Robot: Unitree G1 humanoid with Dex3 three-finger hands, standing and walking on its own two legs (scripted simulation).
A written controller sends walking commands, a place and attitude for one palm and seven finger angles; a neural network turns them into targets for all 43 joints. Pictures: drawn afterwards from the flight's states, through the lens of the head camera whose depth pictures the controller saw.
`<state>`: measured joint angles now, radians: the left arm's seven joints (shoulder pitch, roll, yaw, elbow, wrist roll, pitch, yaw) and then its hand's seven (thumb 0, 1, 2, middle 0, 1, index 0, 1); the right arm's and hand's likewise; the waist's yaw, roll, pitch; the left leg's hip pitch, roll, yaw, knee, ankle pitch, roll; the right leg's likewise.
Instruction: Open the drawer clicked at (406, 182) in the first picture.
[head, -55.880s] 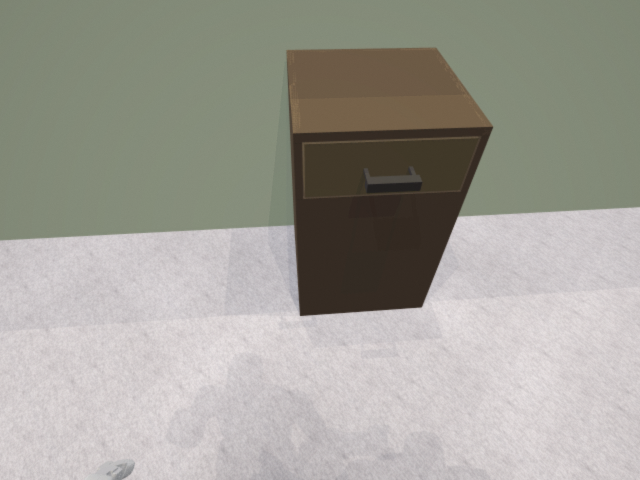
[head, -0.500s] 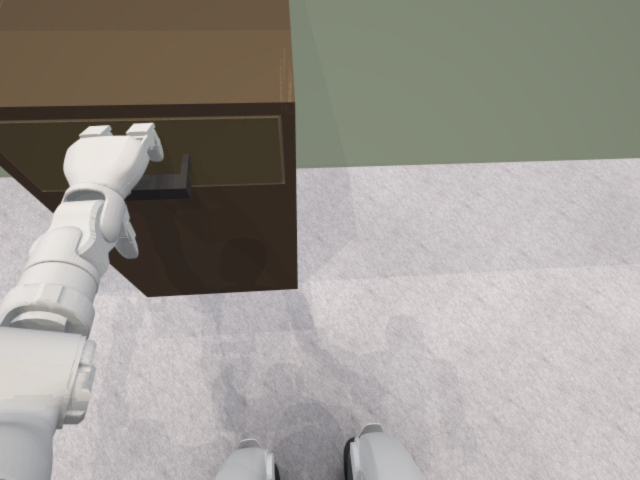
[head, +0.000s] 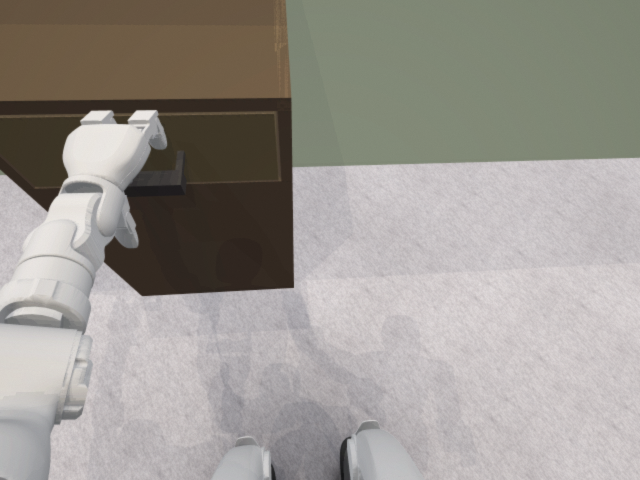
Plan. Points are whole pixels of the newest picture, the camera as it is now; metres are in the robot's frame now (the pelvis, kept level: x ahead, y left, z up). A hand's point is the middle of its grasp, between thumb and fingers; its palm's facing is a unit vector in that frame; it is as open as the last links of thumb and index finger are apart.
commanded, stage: move the hooked fingers above the handle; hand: left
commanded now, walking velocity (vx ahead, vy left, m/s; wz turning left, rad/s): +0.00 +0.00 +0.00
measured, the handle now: (141, 171) +0.56 +0.23 -0.05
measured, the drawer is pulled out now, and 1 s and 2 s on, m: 0.00 0.00 0.00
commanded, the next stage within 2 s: lower the fingers behind the handle in 1.18 s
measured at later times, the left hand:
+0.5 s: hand (124, 174) +0.50 +0.22 +0.02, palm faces +0.00 -0.05 -1.00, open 13.8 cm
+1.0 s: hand (113, 166) +0.52 +0.24 +0.02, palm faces +0.04 +0.02 -1.00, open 13.7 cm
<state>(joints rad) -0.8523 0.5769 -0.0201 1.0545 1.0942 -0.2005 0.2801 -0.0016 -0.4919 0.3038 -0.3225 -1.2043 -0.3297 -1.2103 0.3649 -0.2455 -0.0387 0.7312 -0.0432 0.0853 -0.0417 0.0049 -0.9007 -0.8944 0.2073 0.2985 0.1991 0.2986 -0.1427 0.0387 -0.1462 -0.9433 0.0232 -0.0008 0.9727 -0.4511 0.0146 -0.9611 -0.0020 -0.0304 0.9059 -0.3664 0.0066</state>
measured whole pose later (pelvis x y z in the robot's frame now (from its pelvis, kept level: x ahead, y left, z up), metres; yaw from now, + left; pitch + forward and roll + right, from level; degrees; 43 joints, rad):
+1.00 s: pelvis +0.00 +0.01 -0.01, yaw -1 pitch +25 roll -2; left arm -0.89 0.57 0.03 1.12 1.13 -0.07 0.44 0.00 -0.49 0.30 -0.31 -1.20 -0.33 -1.23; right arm 0.31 -0.27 -0.04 0.71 -0.05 0.12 0.01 0.00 -0.90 -0.89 0.21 0.30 0.20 0.30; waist -0.15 0.05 -0.14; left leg -0.97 0.03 0.02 1.01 -0.47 0.02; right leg -0.99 0.00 -0.01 0.94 -0.38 0.02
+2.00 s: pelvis -0.01 +0.00 -0.03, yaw -1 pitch +28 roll -3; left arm -0.88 0.57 0.02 1.12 1.13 -0.13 0.39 0.00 -0.49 0.30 -0.29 -1.20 -0.32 -1.20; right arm 0.31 -0.25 -0.03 0.75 -0.06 0.08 0.00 0.00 -0.90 -0.89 0.21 0.30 0.20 0.30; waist -0.16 0.05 -0.17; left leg -1.10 0.03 -0.01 1.12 -0.51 0.02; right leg -1.12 0.00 -0.03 1.04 -0.41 0.01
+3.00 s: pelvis -0.02 +0.00 -0.06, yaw -1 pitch +31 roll -3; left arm -0.91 0.61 0.05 1.12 1.15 -0.13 0.41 0.00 -0.49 0.30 -0.30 -1.20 -0.32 -1.20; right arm 0.30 -0.26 -0.02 0.73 -0.07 0.06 0.00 0.00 -0.90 -0.89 0.21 0.30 0.20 0.30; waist -0.17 0.06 -0.17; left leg -1.27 0.03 -0.02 1.27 -0.54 0.01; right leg -1.28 0.01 -0.04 1.19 -0.44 0.01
